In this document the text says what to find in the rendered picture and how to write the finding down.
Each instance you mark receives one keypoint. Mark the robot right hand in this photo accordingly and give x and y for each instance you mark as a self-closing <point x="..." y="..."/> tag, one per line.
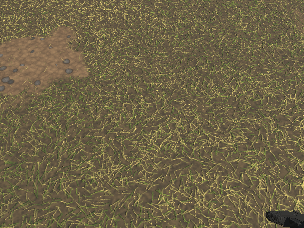
<point x="286" y="219"/>

